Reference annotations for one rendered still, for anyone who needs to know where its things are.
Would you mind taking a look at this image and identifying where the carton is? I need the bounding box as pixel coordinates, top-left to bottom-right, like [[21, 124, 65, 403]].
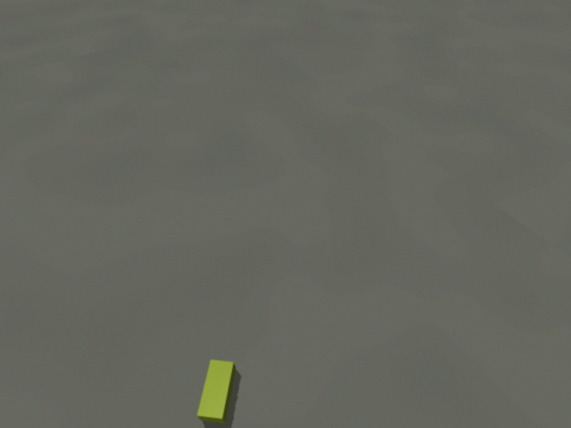
[[197, 359, 236, 424]]

